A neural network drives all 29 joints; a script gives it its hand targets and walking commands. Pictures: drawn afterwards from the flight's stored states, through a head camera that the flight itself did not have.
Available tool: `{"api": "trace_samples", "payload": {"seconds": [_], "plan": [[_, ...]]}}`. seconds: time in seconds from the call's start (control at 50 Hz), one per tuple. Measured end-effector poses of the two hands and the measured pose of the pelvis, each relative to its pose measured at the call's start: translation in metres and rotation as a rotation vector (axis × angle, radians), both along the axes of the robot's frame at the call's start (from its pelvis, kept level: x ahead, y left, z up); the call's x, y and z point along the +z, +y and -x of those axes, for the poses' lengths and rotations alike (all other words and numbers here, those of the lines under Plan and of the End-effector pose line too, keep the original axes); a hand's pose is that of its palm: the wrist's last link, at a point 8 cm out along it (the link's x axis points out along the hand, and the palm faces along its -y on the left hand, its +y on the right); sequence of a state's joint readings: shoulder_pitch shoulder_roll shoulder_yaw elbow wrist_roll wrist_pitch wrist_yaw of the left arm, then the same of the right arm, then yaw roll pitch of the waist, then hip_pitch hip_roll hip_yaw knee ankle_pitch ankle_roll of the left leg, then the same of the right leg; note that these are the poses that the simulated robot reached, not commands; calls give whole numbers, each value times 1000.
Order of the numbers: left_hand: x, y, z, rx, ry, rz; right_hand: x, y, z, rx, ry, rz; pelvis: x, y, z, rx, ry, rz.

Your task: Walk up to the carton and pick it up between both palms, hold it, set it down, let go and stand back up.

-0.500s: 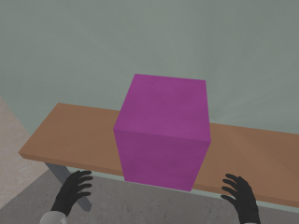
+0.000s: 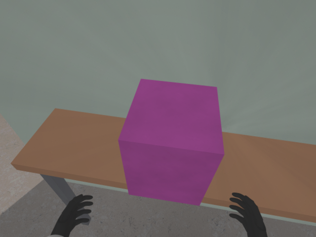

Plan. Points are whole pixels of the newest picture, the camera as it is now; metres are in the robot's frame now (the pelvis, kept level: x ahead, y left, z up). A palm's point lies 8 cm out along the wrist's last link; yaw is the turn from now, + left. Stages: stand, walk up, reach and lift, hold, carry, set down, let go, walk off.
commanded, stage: set down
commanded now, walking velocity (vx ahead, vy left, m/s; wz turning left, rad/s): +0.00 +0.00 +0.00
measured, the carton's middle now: (170, 143) +0.36 -0.02 +0.06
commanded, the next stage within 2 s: let go in 0.88 s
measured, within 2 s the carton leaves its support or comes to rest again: neither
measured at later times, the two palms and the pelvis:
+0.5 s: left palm out of the picture +0.14 +0.20 -0.06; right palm (259, 234) +0.16 -0.22 -0.01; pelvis -0.04 -0.01 +0.00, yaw -1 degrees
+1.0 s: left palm out of the picture +0.12 +0.19 -0.08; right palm (261, 236) +0.16 -0.22 -0.02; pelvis -0.05 -0.02 +0.00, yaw +0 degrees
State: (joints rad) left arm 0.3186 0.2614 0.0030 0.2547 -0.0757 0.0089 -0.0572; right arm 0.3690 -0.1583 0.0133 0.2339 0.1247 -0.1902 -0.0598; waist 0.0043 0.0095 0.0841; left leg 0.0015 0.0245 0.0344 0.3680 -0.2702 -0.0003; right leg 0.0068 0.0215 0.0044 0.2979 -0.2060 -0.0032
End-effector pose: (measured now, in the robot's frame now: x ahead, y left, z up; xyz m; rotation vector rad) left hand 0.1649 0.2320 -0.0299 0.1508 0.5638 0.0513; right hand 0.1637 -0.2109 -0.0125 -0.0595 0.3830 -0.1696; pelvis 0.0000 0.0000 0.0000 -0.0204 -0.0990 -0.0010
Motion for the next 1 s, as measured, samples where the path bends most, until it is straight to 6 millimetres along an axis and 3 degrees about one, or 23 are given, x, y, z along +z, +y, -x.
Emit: {"api": "trace_samples", "payload": {"seconds": [0.6,0.82,1.0], "plan": [[-38,-35,33,20,213,-44,-1,-10,1,140,14,85,-2,-17,45,-11,-76,-25],[-46,-42,49,27,228,-30,-3,-12,3,164,19,111,-3,-22,49,0,-87,-31],[-46,-41,47,18,218,-40,-5,-13,4,158,21,112,-5,-21,48,6,-89,-31]]}}
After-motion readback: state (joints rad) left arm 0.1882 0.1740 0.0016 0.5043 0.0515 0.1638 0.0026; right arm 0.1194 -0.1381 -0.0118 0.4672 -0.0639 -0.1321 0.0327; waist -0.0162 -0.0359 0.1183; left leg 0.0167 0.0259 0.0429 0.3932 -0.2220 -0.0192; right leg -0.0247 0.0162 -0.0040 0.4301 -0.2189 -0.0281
